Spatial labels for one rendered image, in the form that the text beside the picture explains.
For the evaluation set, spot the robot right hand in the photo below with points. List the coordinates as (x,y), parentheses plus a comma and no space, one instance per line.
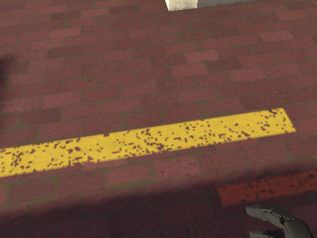
(279,216)

